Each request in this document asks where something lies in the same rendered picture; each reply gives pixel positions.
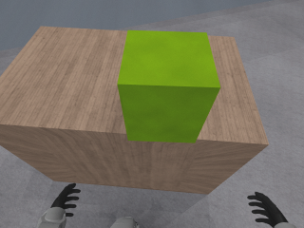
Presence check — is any left robot forearm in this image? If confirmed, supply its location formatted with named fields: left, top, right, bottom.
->
left=36, top=207, right=67, bottom=228

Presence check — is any carton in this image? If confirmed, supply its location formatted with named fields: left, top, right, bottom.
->
left=117, top=30, right=220, bottom=143

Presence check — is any robot left thigh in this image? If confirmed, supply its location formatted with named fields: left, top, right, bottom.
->
left=110, top=217, right=140, bottom=228

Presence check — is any pedestal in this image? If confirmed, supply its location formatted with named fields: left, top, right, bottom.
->
left=0, top=26, right=269, bottom=195

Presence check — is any robot right hand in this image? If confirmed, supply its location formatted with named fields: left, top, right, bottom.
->
left=247, top=192, right=289, bottom=228

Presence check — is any robot left hand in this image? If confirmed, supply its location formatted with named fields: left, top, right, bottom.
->
left=50, top=183, right=81, bottom=217

